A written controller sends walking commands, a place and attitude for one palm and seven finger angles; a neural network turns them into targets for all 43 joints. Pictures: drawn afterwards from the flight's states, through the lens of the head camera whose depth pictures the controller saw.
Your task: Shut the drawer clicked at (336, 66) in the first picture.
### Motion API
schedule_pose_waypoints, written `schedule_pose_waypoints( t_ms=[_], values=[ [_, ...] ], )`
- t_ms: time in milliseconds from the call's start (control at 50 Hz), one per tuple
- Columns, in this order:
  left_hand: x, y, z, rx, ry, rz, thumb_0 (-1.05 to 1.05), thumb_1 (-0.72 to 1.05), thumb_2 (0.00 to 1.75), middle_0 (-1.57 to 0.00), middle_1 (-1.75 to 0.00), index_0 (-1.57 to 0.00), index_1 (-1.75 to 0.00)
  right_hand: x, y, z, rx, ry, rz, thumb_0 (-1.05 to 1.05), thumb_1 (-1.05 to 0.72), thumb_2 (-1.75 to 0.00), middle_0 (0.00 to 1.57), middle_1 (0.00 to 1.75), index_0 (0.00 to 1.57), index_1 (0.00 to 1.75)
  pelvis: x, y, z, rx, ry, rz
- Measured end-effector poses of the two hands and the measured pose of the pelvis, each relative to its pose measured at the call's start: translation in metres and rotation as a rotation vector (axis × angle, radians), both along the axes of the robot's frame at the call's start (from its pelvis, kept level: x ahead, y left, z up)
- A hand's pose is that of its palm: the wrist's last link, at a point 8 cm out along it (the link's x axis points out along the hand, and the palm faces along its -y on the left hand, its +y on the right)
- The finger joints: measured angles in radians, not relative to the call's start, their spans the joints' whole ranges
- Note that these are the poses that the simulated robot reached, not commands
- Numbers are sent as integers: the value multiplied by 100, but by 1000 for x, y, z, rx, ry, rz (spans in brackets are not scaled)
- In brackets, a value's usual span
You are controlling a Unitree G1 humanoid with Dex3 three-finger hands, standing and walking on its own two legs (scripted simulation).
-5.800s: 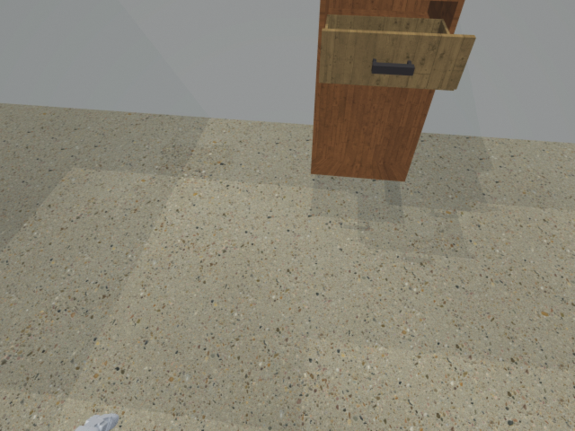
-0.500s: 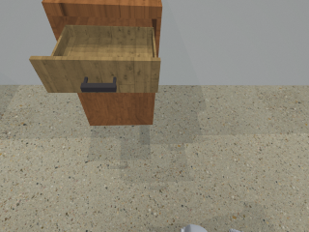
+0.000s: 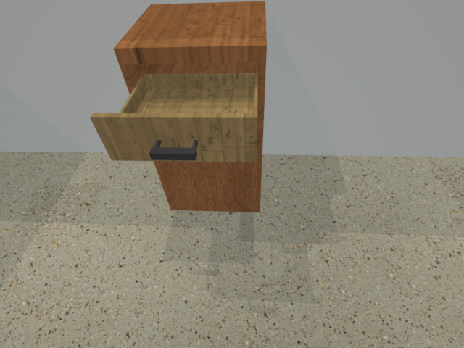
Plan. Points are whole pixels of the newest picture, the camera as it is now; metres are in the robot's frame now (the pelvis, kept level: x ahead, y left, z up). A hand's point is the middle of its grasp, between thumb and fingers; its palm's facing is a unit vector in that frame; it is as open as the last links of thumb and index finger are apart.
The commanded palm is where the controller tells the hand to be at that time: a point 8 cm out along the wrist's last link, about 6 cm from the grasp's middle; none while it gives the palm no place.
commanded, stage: take the last steps up to it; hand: left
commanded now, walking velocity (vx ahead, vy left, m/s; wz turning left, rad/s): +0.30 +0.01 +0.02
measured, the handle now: (175, 148) +0.60 +0.21 -0.03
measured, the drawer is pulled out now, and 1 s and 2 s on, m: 0.30 0.30 0.30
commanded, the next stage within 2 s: come to a stop and stand still in 0.80 s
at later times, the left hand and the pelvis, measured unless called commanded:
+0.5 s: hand out of the picture +0.15 +0.25 -0.18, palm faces +0.05 -0.99 -0.16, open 7.4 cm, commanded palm none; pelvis +0.11 +0.07 +0.00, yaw -1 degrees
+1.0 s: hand (172, 267) +0.33 +0.19 -0.17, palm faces +0.02 -0.97 -0.24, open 7.1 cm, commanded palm none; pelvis +0.27 +0.00 -0.01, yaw -1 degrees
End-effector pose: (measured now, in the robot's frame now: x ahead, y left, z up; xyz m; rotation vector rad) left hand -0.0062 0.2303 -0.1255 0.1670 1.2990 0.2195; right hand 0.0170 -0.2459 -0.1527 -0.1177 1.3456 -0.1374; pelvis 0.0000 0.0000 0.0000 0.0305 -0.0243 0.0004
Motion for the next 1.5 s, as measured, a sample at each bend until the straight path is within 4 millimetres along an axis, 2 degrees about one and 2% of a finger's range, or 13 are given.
schedule_pose_waypoints(
  t_ms=[160, 260, 340, 540, 680, 780, 880, 960, 1040, 1120, 1220, 1320, 1500],
  values=[
    [-66, 12, -19, -86, 226, 114, 1, 91, 90, -20, -30, -20, -29, 72, 40, 10, -23, -81, 85, 1, -91, -90, 20, 30, 19, 29, 27, 30, -6, -31, 4, 11],
    [-64, 32, -37, -133, 335, 106, 1, 91, 90, -20, -30, -20, -29, 107, 73, 10, -50, -185, 77, 0, -91, -90, 20, 30, 20, 29, 49, 56, -18, -43, -9, -12],
    [-8, 50, -36, -131, 261, 58, 1, 91, 90, -20, -30, -20, -29, 101, 79, 17, -80, -170, 6, -1, -95, -90, 21, 30, 20, 30, 68, 67, -10, -37, -14, -21],
    [179, 68, -23, -73, -50, -42, 1, 92, 90, -20, -30, -20, -29, 55, 100, 10, -23, 79, -85, 0, -92, -90, 20, 30, 20, 29, 127, 66, -4, -14, -7, -25],
    [299, 41, -15, -41, -142, -158, 1, 92, 90, -20, -30, -19, -29, 48, 102, 0, 45, 231, -170, 0, -91, -90, 20, 30, 20, 29, 180, 44, -13, -10, 2, -42],
    [361, 9, -23, -27, -223, -185, 1, 92, 90, -20, -30, -20, -29, 72, 81, -17, 80, 318, -183, 0, -91, -90, 21, 30, 20, 29, 223, 16, -30, -12, 3, -35],
    [351, -9, -21, -42, -161, -126, 0, 92, 90, -20, -30, -20, -29, 153, 44, -18, 35, 204, -129, 1, -91, -90, 20, 30, 20, 29, 248, 6, -20, -28, -6, -26],
    [340, 2, -15, -3, -109, -73, -2, 96, 90, -21, -30, -20, -29, 231, 24, -11, -5, 46, -74, 0, -91, -90, 20, 30, 19, 29, 265, 2, -13, -35, 4, -17],
    [326, 6, -20, -15, -33, -56, -1, 95, 90, -20, -30, -20, -29, 295, 20, -4, -30, -74, -28, 0, -92, -90, 20, 30, 19, 29, 278, 6, -11, -42, 0, -29],
    [314, 11, -34, -48, 22, -22, 0, 93, 90, -20, -30, -20, -29, 338, 27, 0, -54, -147, 4, 0, -92, -90, 20, 30, 19, 29, 289, 16, -17, -63, -15, -35],
    [301, 17, -42, -67, 71, 8, 1, 92, 90, -20, -30, -20, -29, 360, 45, 9, -56, -175, 44, 0, -92, -90, 20, 30, 19, 29, 289, 23, -16, -33, -23, -39],
    [286, 20, -35, -46, 103, 6, 1, 91, 90, -20, -30, -20, -29, 362, 52, 8, -28, -184, 51, 0, -91, -90, 20, 30, 20, 29, 279, 21, -13, -28, -3, -43],
    [259, -1, -26, 24, 96, -49, 1, 91, 90, -20, -30, -20, -29, 314, 21, -13, 26, -164, -14, 0, -91, -90, 21, 30, 20, 30, 252, -5, -21, -30, 1, -56]
  ],
)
